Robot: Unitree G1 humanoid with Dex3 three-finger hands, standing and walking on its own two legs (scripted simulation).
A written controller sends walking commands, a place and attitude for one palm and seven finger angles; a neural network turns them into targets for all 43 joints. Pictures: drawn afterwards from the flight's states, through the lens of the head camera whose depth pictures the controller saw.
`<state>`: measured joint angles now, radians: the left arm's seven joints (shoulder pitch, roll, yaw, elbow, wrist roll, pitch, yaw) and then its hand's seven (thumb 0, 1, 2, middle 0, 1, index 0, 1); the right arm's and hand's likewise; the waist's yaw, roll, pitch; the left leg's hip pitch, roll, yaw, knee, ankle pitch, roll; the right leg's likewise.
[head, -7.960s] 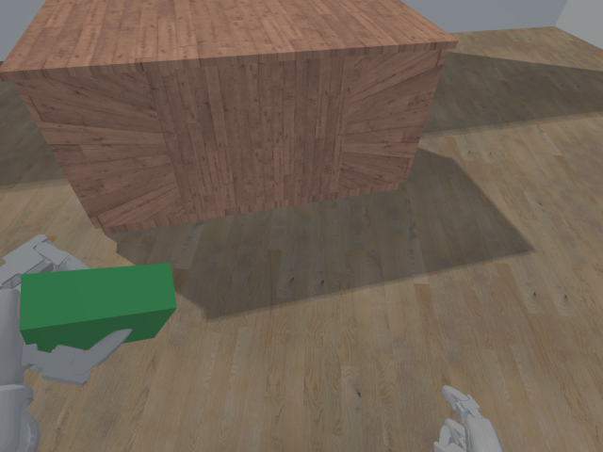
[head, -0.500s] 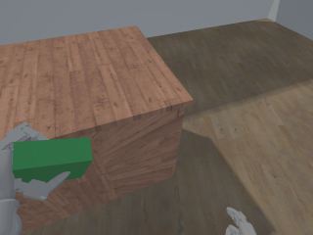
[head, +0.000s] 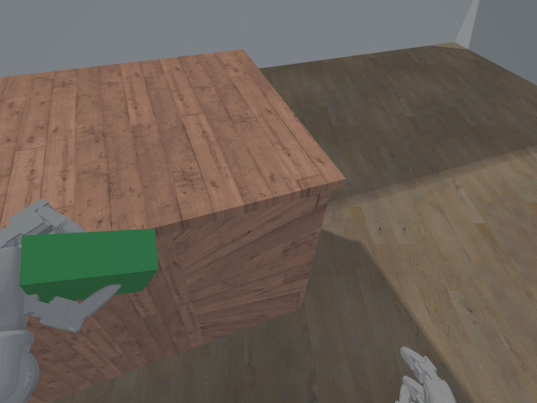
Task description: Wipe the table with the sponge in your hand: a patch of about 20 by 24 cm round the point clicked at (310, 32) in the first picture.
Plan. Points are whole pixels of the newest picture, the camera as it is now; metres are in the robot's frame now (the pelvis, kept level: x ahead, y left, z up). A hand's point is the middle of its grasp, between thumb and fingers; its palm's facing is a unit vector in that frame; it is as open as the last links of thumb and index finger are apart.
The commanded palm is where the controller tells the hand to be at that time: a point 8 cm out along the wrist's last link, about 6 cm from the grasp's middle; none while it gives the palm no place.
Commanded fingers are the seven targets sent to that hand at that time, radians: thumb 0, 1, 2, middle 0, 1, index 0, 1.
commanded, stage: look again from close up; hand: left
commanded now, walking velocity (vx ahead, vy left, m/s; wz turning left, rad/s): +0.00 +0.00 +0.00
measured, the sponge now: (112, 266) +0.23 +0.21 +0.14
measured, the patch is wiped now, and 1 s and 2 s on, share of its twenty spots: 0.00 0.00 0.00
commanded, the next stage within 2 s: shuffle to correct the standing spot in 0.04 s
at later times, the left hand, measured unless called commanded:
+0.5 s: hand (65, 214) +0.29 +0.30 +0.15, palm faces +0.42 -0.83 -0.36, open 9.0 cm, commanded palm +0.23 +0.33 +0.18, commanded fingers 0.00 0.10 1.30 -1.20 -1.60 -1.20 -1.60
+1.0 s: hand (78, 158) +0.37 +0.31 +0.18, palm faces +0.38 -0.80 -0.45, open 9.0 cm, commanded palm +0.30 +0.36 +0.18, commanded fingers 0.00 0.10 1.30 -1.20 -1.60 -1.20 -1.60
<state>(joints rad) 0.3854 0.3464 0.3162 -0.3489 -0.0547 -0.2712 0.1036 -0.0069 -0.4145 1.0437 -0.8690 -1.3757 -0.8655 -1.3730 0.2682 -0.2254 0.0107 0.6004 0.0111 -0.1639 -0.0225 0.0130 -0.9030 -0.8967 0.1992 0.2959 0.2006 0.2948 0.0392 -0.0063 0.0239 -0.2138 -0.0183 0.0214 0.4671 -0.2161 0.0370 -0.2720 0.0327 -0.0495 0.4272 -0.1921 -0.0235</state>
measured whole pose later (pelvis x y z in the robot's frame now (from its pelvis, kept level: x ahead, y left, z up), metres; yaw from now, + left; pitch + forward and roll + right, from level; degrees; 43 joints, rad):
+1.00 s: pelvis +0.15 +0.08 -0.03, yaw +1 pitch -2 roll +0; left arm 0.40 0.40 0.40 -0.51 -0.03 -0.25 0.10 -0.01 -0.41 1.05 -0.86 -1.38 -0.86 -1.38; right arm 0.20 -0.16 0.04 0.59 0.01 -0.11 0.02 0.01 -0.90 -0.90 0.20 0.30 0.20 0.30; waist -0.02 0.02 0.07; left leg -0.39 -0.02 0.00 0.88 -0.40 0.02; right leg -0.34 0.01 -0.07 0.70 -0.32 -0.04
